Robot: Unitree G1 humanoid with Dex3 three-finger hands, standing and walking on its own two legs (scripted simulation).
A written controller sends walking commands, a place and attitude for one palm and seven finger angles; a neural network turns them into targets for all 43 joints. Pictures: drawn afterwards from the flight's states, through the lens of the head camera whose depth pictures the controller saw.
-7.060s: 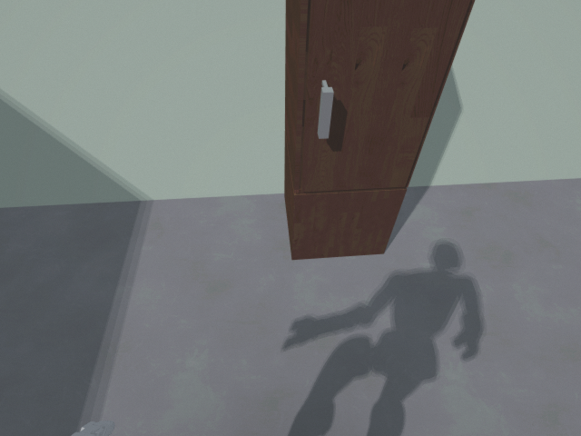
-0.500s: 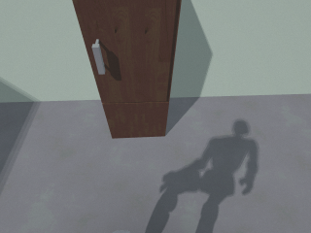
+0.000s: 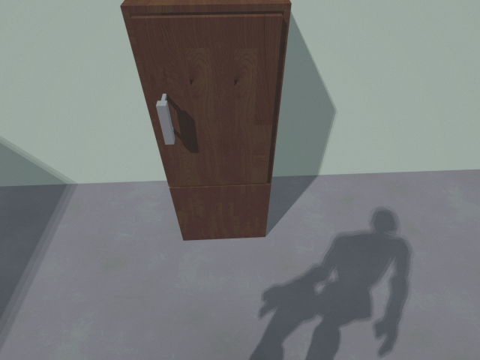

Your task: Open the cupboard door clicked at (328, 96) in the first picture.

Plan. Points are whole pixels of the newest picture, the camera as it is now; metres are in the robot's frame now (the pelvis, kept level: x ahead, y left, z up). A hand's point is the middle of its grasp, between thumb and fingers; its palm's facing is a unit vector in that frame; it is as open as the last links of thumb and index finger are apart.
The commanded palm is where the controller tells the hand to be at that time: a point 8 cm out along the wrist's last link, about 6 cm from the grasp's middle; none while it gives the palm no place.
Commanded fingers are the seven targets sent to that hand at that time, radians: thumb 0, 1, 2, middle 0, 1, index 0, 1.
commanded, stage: take the last steps up to it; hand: left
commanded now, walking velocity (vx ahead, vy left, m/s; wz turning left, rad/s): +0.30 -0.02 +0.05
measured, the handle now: (167, 119) +0.76 +0.24 -0.02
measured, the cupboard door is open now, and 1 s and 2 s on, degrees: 0 0 0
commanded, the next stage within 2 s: come to a stop and stand still in 0.46 s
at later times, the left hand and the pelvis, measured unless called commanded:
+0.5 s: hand out of the picture +0.04 +0.16 -0.19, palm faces +0.15 -0.98 -0.10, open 7.4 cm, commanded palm none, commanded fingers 0.00 0.90 0.90 -0.20 -0.30 -0.20 -0.30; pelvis +0.15 +0.03 -0.02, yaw +2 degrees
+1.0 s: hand (157, 294) +0.30 +0.20 -0.16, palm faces +0.03 -0.96 -0.28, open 7.4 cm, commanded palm none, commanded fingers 0.00 0.90 0.90 -0.20 -0.30 -0.20 -0.30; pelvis +0.22 +0.00 -0.01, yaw +2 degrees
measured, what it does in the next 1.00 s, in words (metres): walks ahead: right foot, then left foot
